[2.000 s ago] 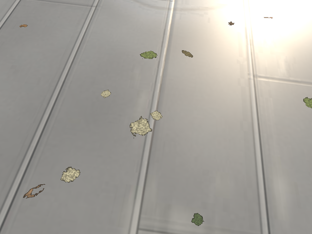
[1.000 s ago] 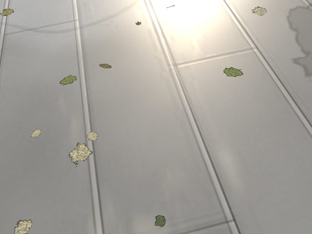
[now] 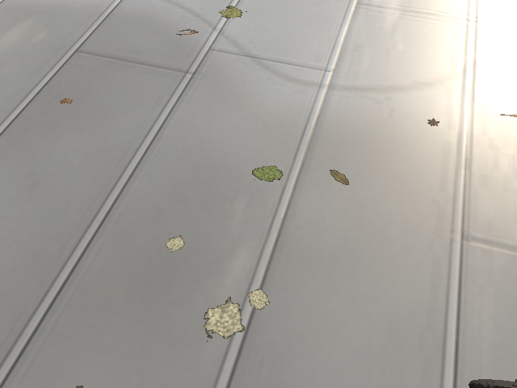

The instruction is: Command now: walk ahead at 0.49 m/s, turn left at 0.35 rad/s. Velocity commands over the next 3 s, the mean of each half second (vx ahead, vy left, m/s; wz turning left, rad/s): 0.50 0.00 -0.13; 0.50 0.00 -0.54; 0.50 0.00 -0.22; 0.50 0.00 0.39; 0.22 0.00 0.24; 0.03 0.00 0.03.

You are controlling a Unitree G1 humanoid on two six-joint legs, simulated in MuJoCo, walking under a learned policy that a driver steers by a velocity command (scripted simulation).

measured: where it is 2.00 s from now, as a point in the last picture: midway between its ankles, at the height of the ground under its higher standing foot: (380, 200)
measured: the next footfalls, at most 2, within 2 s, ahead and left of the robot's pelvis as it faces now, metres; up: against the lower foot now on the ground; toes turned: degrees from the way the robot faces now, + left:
left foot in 0.14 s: +0.26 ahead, +0.14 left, +0.00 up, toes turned +4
right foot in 0.68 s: +0.53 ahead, -0.12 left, +0.00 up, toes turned -16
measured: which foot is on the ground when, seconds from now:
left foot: up 0.00-0.12, down 0.14-0.68, up 0.70-1.00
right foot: down 0.00-0.16, up 0.18-0.66, down 0.68-1.00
